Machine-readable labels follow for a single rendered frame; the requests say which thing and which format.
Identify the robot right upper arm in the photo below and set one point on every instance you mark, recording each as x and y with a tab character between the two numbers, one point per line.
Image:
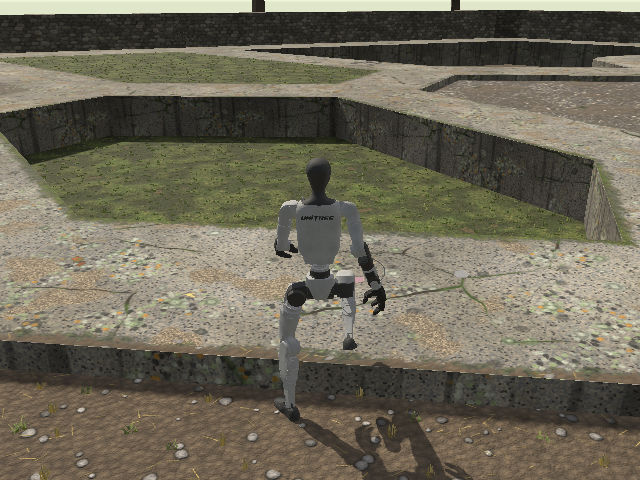
350	211

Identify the left robot hand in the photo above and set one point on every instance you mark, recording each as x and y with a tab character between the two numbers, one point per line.
285	255

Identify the right robot hand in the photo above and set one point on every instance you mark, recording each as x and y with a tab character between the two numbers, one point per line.
380	299

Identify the robot shin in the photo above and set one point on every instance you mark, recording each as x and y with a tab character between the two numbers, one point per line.
348	313
288	372

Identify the right robot shin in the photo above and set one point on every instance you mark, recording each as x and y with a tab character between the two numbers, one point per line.
348	313

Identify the robot left upper arm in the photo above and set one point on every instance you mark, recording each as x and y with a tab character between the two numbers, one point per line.
286	213

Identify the left robot shin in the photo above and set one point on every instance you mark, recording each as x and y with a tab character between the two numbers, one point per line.
288	372

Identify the robot right forearm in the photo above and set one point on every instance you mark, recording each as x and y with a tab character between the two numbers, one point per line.
369	270

